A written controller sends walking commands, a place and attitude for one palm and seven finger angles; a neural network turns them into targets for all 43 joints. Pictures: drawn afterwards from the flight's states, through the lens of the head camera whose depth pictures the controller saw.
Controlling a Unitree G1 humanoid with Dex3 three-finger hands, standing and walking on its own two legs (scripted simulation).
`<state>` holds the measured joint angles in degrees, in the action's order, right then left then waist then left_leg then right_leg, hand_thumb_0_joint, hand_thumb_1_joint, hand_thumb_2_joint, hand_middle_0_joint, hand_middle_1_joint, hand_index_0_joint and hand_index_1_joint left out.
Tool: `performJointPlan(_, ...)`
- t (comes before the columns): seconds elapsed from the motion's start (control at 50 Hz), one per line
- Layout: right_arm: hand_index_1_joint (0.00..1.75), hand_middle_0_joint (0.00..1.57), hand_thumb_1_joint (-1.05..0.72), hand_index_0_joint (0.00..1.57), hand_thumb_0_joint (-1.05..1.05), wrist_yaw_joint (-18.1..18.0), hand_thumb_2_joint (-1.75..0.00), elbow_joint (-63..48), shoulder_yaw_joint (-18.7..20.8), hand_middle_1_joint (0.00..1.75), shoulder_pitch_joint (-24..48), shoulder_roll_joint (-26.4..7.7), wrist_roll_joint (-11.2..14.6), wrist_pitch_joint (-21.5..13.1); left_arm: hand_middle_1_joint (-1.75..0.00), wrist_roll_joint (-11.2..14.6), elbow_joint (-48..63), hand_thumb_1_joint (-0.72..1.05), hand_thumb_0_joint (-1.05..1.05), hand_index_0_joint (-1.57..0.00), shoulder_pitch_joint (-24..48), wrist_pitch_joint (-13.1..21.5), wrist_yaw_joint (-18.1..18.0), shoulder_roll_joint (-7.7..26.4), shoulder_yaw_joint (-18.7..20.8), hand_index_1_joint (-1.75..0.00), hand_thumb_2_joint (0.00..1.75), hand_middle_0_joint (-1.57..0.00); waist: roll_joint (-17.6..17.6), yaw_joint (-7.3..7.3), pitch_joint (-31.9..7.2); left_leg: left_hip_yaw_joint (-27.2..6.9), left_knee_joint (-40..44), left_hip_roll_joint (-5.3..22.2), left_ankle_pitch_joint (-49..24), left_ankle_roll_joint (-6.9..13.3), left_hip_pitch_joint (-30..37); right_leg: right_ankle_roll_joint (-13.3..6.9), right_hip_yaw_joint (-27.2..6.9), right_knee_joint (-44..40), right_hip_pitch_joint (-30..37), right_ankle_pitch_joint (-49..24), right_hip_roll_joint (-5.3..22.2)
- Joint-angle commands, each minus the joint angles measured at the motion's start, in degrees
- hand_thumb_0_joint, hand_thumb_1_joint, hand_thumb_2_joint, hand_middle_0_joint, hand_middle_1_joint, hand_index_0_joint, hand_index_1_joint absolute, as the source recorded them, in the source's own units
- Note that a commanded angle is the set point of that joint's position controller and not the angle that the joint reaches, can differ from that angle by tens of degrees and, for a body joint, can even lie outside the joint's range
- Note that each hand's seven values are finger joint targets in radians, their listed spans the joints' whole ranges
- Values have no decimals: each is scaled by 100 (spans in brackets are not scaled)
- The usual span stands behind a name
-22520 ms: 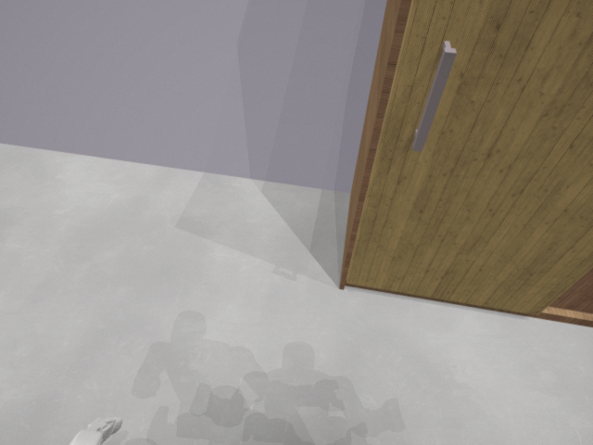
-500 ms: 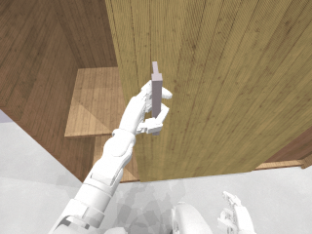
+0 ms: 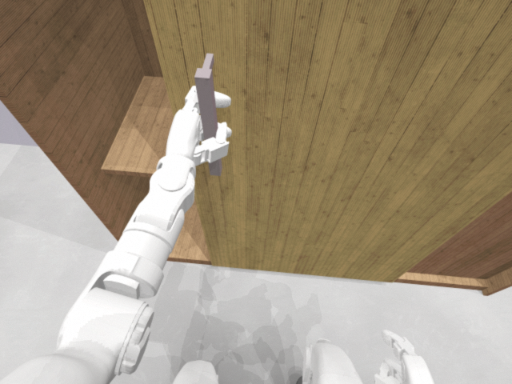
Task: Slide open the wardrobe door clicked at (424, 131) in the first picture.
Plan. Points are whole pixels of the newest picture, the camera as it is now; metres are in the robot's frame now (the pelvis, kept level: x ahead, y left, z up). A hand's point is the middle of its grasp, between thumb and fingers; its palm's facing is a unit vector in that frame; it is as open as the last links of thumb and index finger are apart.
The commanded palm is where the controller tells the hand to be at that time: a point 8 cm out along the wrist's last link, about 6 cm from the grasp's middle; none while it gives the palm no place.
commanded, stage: step sideways, sliding the door along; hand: left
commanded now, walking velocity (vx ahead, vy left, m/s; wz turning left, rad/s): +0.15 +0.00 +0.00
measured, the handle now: (213, 122) +0.49 +0.14 +0.09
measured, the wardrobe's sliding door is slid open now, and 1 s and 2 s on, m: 0.30 0.48 0.48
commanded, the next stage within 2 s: stop walking and hold the door there in 1.22 s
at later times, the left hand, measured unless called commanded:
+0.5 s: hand (255, 140) +0.45 +0.07 +0.10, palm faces +0.30 -0.94 -0.13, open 6.2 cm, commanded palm +0.42 +0.01 +0.09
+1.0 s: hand (338, 151) +0.44 -0.06 +0.10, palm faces +0.03 -1.00 +0.04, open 5.8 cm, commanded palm +0.42 -0.11 +0.09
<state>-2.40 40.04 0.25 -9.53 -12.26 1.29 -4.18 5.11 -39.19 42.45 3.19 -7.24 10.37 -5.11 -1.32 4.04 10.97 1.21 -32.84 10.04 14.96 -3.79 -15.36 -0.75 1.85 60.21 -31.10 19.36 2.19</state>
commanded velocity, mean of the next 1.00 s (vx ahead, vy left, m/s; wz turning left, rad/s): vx -0.13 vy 0.00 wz -0.16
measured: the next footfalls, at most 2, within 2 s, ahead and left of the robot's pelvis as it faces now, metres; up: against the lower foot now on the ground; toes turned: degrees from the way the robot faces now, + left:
right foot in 0.14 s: +0.11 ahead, -0.21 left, +0.00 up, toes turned -3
left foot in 0.34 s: +0.13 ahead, +0.00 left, +0.00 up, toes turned +14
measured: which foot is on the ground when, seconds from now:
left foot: down 0.00-0.16, up 0.18-0.32, down 0.34-1.00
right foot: up 0.00-0.12, down 0.14-0.80, up 0.82-1.00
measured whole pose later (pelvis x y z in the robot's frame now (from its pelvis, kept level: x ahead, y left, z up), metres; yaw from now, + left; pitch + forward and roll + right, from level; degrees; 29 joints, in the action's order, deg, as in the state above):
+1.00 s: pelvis +0.16 -0.12 -0.02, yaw +9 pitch +1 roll +1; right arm 2.0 26.2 -2.2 -7.5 -10.9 1.1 -8.4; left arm -1.7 8.3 2.2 7.1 -8.4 -3.5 -23.5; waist -3.2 8.5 9.2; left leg 12.9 -39.9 3.9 28.4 0.5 -12.0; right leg 0.7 1.5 53.1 -33.0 18.9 3.3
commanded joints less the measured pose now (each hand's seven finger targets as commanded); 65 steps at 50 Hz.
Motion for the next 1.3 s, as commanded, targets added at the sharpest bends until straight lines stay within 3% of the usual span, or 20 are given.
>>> performJointPlan(0.0, 30, 20, -90, 20, 0, -90, -90, -749, 192, 30, 119, -821, 68, -236, -140, -169, 1678, 90, 0, -45, 2723, 626, 586, -1466, -1313, -140, 90, -45, -1471, -690, -2312, -15, 1303, 676, 273, 1045, 701, 107, 330, -1220, 1011, -214, -1)
performJointPlan(0.1, 30, 20, -90, 20, 0, -156, -90, -749, 50, 30, 66, -586, 186, -404, -140, -142, 2051, 90, 0, -45, 2635, 733, 493, -1252, -1244, -140, 90, -45, -729, -687, -2684, 538, 36, -39, 260, 569, 816, 216, 572, -3214, 2324, -684, -187)
performJointPlan(0.14, 30, 20, -90, 20, 0, -183, -90, -764, 13, 30, 171, -306, 164, -407, -140, -261, 2362, 90, 0, -45, 2514, 732, 429, -702, -1032, -140, 90, -45, 1677, -598, -2777, 583, -1651, -826, 1427, 237, -662, -387, -1702, -4064, 3111, -2157, 1467)
performJointPlan(0.18, 30, 20, -90, 20, 0, -317, -90, -601, 129, 30, 210, -635, 91, -304, -140, -210, 1816, 90, 0, -45, 1776, 512, 375, -577, -799, -140, 90, -45, 2566, -381, -2569, -165, -2870, -880, 1761, 236, -979, -522, -1910, -3931, 3191, -3384, 1608)
performJointPlan(0.26, 30, 20, -90, 20, 0, -321, -90, -509, 72, 30, 254, -427, 99, -600, -140, -196, 2725, 90, 0, -45, 1764, 752, 317, -1300, -1309, -140, 90, -45, 1361, -674, -2708, 245, -82, -814, 807, 294, -208, -426, -570, -2618, 3554, -6125, 1250)
performJointPlan(0.32, 30, 20, -90, 20, 0, -184, -90, -865, 214, 30, 311, -756, 78, -517, -140, -169, 3531, 90, 0, -45, 1226, 901, 354, -1590, -1680, -140, 90, -45, -175, -510, -3301, -540, 290, 560, -5138, 729, 2472, 240, -75, -1860, 1400, -2464, 473)
performJointPlan(0.36, 30, 20, -90, 20, 0, 96, -90, -962, 252, 30, 118, -824, 218, -497, -140, -179, 3234, 90, 0, -45, 1199, 783, 439, -1907, -2010, -140, 90, -45, -481, -444, -3312, -525, 399, 1081, -5277, 1180, 2888, 114, -336, -1268, 609, 381, 185)
performJointPlan(0.44, 30, 20, -90, 20, 0, 222, -90, -1050, 162, 30, -22, -631, 56, -680, -140, -304, 4090, 90, 0, -45, 1125, 973, 525, -2110, -2395, -140, 90, -45, -1338, -713, -2976, 112, 41, 678, -6337, 961, 3507, 127, 49, -1666, -94, 165, -58)
performJointPlan(0.52, 30, 20, -90, 20, 0, 254, -90, -1322, 125, 30, 107, -605, 63, -670, -140, -347, 4537, 90, 0, -45, 446, 950, 563, -2004, -2389, -140, 90, -45, -446, -625, -3000, 443, -679, 566, -5627, 813, 3098, 203, 165, -2806, 752, -1378, -134)
performJointPlan(0.56, 30, 20, -90, 20, 0, 180, -90, -1412, 88, 30, 238, -555, 88, -632, -140, -436, 4755, 90, 0, -45, 100, 911, 531, -1778, -2278, -140, 90, -45, 372, -612, -3149, 712, -1408, 187, -4268, 551, 2060, 159, -235, -3061, 1874, -4588, 294)
performJointPlan(0.62, 30, 20, -90, 20, 0, 71, -90, -1553, 138, 30, 384, -408, 115, -488, -140, -580, 4616, 90, 0, -45, -781, 884, 373, -1884, -2339, -140, 90, -45, 1960, -239, -2778, 206, -2586, -1038, 2136, 321, -1178, -223, -2167, -2766, 3911, -9497, 1441)
performJointPlan(0.72, 30, 20, -90, 20, 0, 112, -90, -1604, 127, 30, 587, -237, 62, -409, -140, -553, 5814, 90, 0, -45, -528, 1136, 447, -2373, -3083, -140, 90, -45, 1474, -589, -3225, 286, -148, -820, -532, 246, 291, -408, -1249, -2042, 3283, -7353, 681)
performJointPlan(0.78, 30, 20, -90, 20, 0, 385, -90, -1874, 193, 30, 504, -487, 136, -510, -140, -464, 6176, 90, 0, -45, -969, 1209, 589, -2863, -3817, -140, 90, -45, -346, -462, -3771, -723, -31, 1340, -7220, 1233, 3513, 126, -521, -109, -191, 757, 12)
performJointPlan(0.8, 30, 20, -90, 20, 0, 458, -90, -1903, 201, 30, 370, -477, 159, -585, -140, -576, 5998, 90, 0, -45, -1134, 1223, 615, -2996, -3911, -140, 90, -45, -348, -421, -3525, -309, -107, 1296, -6960, 1393, 3560, 56, -600, 382, -684, 1321, -88)
performJointPlan(0.92, 30, 20, -90, 20, 0, 460, -90, -2190, -52, 30, 286, -270, 1, -698, -140, -780, 6660, 90, 0, -45, -1703, 1111, 762, -3365, -4402, -140, 90, -45, -499, -609, -2541, 739, -436, 776, -5288, 888, 2781, 181, 130, -609, -1214, -42, 96)
performJointPlan(1.02, 30, 20, -90, 20, 0, 302, -90, -2086, -184, 30, 543, -308, -61, -721, -140, -757, 7192, 90, 0, -45, -1932, 1145, 786, -2299, -3386, -140, 90, -45, 32, -521, -2578, 828, -1576, 918, -4909, 741, 1359, 181, 450, -1694, 823, -2314, 46)
performJointPlan(1.1, 30, 20, -90, 20, 0, 150, -90, -2060, -81, 30, 485, -196, -1, -839, -140, -729, 7039, 90, 0, -45, -2628, 1156, 676, -2139, -3161, -140, 90, -45, 2622, -401, -2799, 440, -3220, -944, 1955, 305, -318, -1040, -1919, -2543, 2165, -8671, 1466)
performJointPlan(1.16, 30, 20, -90, 20, 0, 154, -90, -1903, -193, 30, 492, -145, -72, -830, -140, -697, 7411, 90, 0, -45, -2530, 1249, 721, -2515, -3584, -140, 90, -45, 1554, -556, -2757, 205, -1318, -604, 1863, 395, -80, -739, -1589, -2437, 2067, -7115, 1329)
performJointPlan(1.22, 30, 20, -90, 20, 0, 281, -90, -1816, -10, 30, 588, -499, -114, -743, -140, -708, 7639, 90, 0, -45, -1937, 1512, 858, -2431, -3559, -140, 90, -45, -527, -695, -3347, -1027, 234, 1412, -4914, 740, 2252, 201, -67, -470, -192, -894, 224)
performJointPlan(1.28, 30, 20, -90, 20, 0, 338, -90, -1904, -23, 30, 517, -439, -180, -686, -140, -846, 6806, 90, 0, -45, -1953, 1329, 815, -2655, -3452, -140, 90, -45, -310, -701, -3294, -879, -306, 1740, -6345, 1093, 2456, 185, -400, 703, -1044, 1259, 110)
